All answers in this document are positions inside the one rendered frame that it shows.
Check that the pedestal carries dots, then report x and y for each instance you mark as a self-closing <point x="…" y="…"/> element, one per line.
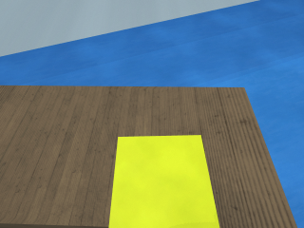
<point x="58" y="147"/>

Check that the carton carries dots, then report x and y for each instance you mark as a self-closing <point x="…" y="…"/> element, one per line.
<point x="162" y="182"/>

